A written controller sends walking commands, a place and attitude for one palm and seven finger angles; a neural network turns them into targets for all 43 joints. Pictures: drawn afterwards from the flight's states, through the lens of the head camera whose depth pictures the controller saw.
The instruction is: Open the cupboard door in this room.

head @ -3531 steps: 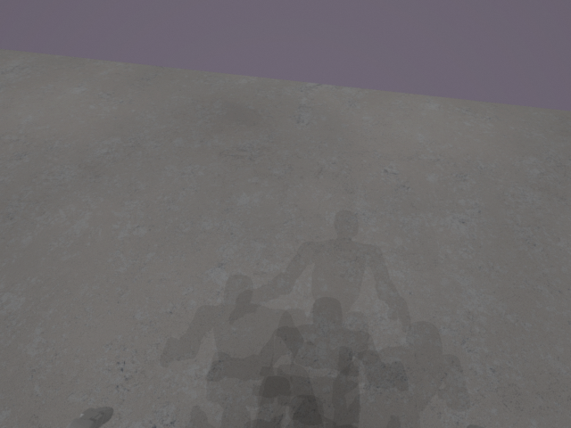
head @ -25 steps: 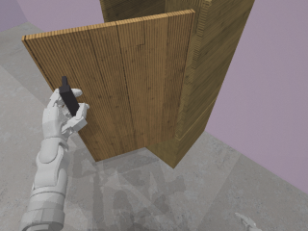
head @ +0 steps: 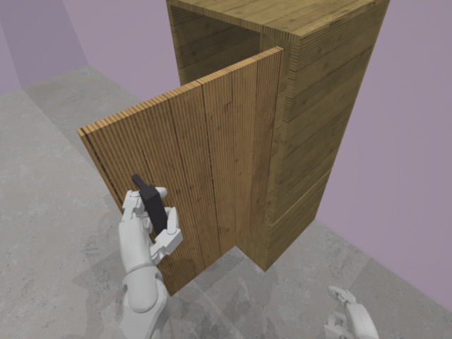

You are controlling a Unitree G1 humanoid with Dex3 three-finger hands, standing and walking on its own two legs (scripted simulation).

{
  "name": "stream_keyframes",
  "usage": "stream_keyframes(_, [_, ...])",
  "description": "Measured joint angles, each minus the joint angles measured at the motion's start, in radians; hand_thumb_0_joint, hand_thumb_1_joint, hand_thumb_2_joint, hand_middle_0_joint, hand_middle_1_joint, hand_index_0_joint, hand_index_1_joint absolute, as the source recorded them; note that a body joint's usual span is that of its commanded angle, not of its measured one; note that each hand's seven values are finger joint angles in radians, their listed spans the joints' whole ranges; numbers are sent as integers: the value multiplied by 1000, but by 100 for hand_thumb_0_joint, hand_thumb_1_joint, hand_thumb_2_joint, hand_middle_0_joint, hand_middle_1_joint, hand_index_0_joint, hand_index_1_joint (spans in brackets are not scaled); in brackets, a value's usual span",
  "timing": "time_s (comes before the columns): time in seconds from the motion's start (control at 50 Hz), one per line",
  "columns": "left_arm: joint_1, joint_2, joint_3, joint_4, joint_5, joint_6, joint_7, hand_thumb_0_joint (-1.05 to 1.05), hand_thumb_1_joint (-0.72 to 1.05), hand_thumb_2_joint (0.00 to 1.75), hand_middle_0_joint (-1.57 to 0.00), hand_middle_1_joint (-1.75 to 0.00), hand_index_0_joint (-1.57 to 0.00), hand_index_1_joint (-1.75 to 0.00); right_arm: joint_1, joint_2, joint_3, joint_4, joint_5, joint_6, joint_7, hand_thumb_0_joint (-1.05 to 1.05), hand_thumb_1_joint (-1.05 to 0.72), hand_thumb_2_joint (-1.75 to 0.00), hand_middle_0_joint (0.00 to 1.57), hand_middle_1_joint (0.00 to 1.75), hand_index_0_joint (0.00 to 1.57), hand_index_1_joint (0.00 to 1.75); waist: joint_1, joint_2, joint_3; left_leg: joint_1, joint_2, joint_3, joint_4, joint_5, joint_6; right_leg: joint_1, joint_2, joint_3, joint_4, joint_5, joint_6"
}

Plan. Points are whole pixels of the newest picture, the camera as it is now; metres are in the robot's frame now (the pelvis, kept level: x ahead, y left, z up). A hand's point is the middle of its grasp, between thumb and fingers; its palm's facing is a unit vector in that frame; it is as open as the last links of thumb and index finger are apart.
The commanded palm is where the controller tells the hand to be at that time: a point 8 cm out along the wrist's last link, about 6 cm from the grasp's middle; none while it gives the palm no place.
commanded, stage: open thumb and fingers to let go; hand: left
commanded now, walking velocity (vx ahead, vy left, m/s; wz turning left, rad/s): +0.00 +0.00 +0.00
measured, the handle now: (152, 209) +0.31 +0.15 +0.09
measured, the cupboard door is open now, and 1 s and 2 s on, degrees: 86 84 86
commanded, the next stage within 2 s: slide the hand sideways off the handle in 0.78 s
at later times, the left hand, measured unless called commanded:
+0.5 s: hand (168, 229) +0.27 +0.11 +0.09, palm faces +0.35 -0.94 +0.02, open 12.8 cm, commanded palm +0.24 +0.16 +0.09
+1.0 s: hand (164, 238) +0.26 +0.11 +0.09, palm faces +0.09 -0.99 -0.07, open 15.6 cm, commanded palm +0.23 +0.15 +0.09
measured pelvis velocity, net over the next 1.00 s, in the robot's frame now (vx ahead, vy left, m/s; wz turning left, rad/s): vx -0.03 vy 0.03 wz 0.00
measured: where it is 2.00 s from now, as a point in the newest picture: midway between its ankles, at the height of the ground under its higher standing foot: outside the picture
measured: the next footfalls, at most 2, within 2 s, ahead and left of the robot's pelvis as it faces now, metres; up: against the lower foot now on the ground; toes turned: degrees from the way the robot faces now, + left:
none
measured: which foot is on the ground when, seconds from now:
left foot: down 0.00-1.00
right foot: down 0.00-1.00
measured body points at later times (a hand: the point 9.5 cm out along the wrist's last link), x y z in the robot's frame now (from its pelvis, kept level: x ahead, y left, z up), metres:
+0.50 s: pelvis -0.02 +0.01 +0.00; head -0.02 -0.02 +0.45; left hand +0.25 +0.16 +0.09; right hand +0.16 -0.22 -0.10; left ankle +0.02 +0.15 -0.71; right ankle -0.05 -0.08 -0.71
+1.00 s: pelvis -0.03 +0.03 +0.00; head -0.02 +0.02 +0.45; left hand +0.25 +0.17 +0.09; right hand +0.15 -0.18 -0.09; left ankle +0.02 +0.15 -0.71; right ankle -0.05 -0.08 -0.71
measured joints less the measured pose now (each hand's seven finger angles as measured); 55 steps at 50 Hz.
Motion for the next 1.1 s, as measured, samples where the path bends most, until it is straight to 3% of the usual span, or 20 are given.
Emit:
stream_keyframes(0.06, [-43, -1, 0, 39, 14, -13, 11, 0, 66, 76, -34, -131, -34, -133, 10, -9, -11, 30, -3, -3, -7, 1, -90, -90, 20, 30, 20, 30, 6, 1, 6, -15, -4, -7, 5, 6, -2, -18, -3, -7, 17, -3, -4])
stream_keyframes(0.18, [-73, 27, 35, 91, -23, -44, -28, 1, 56, 74, -35, -131, -35, -131, 32, -10, -16, 64, 4, -13, -26, 2, -90, -90, 19, 30, 20, 30, 5, 5, 14, -4, -3, -6, -17, 24, 1, -14, -2, -6, 7, 8, -8])
stream_keyframes(0.28, [-75, 32, 52, 113, -46, -74, -42, 1, 32, 64, -35, -128, -35, -129, 39, -8, -17, 71, 8, -33, -27, 2, -90, -90, 19, 30, 20, 30, 3, 10, 17, 5, -1, -2, -31, 33, 2, -8, 0, -2, -5, 19, -9])
stream_keyframes(0.44, [-94, 26, 41, 141, -37, -95, -40, 0, -17, 44, -32, -123, -32, -123, 19, -5, -16, 70, 7, -52, -25, 2, -90, -90, 20, 30, 20, 30, 10, 8, 21, 4, -5, 3, -29, 36, 4, -7, -4, 3, -9, 27, 1])
stream_keyframes(0.54, [-111, 16, 15, 149, -22, -92, -23, 0, -37, 36, -30, -114, -30, -115, 0, 0, -13, 63, 6, -55, -24, 2, -90, -90, 20, 30, 20, 30, 16, 4, 25, -2, -9, 5, -18, 33, 11, -8, -9, 5, -9, 30, 10])
stream_keyframes(0.74, [-144, -9, -38, 152, 17, -54, 22, -1, -49, 30, -25, -77, -25, -78, -22, 22, 1, 45, 3, -30, -14, 2, -90, -90, 20, 30, 20, 30, 22, -5, 23, -20, -18, 12, 6, 24, 27, -19, -19, 11, 0, 31, 25])
stream_keyframes(0.9, [-162, 0, -60, 148, 26, -31, 35, -1, -50, 30, -34, -63, -35, -61, -25, 33, 9, 47, 4, -6, -8, 2, -90, -90, 20, 30, 20, 30, 23, -7, 28, -30, -20, 10, 23, 20, 35, -22, -21, 10, 2, 35, 33])
stream_keyframes(0.94, [-153, 18, -49, 144, 41, -45, -29, -1, -50, 30, -34, -60, -33, -58, -20, 32, 13, 45, 7, -6, -4, 2, -90, -90, 20, 30, 20, 30, 21, -14, 29, -35, -25, 12, 22, 23, 38, -30, -26, 11, 9, 34, 35])
stream_keyframes(0.98, [-143, 74, -34, 143, 27, -78, -165, -1, -50, 30, -31, -54, -27, -53, -4, 28, 16, 34, 17, -12, -10, 2, -90, -90, 20, 30, 20, 30, 25, -18, 30, -40, -27, 14, 22, 26, 41, -37, -29, 13, 15, 34, 37])
stream_keyframes(1.04, [-141, 167, -19, 147, -45, -116, -371, -1, -50, 30, -26, -46, -19, -45, 19, 10, 20, 20, 41, -36, -24, 2, -90, -90, 20, 30, 20, 30, 22, -6, 36, -45, -29, 10, 28, 28, 44, -37, -30, 9, 15, 37, 39])
stream_keyframes(1.1, [-149, 195, -9, 155, -128, -117, -476, -1, -50, 30, -22, -40, -15, -39, 34, -9, 20, 15, 62, -70, -33, 2, -90, -90, 20, 30, 20, 30, 17, 9, 40, -48, -30, 10, 32, 28, 47, -37, -31, 9, 12, 42, 43])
